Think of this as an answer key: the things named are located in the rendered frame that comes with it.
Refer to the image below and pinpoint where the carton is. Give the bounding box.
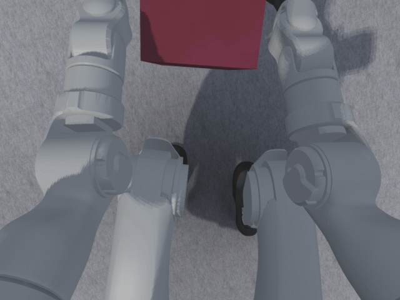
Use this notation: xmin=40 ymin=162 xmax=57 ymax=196
xmin=140 ymin=0 xmax=266 ymax=70

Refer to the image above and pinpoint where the robot left upper arm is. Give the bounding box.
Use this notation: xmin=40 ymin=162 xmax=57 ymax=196
xmin=0 ymin=131 xmax=133 ymax=300

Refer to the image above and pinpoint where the robot left forearm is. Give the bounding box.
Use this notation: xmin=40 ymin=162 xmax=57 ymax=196
xmin=35 ymin=0 xmax=133 ymax=178

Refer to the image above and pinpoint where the right robot foot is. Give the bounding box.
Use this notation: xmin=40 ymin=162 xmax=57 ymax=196
xmin=232 ymin=161 xmax=257 ymax=236

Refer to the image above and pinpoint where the robot right upper arm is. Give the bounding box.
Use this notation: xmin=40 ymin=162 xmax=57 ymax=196
xmin=282 ymin=142 xmax=400 ymax=300

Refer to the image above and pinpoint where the robot right shin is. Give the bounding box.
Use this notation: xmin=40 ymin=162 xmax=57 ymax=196
xmin=242 ymin=149 xmax=288 ymax=229

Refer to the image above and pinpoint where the robot right forearm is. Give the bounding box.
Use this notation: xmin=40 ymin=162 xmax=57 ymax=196
xmin=268 ymin=0 xmax=374 ymax=154

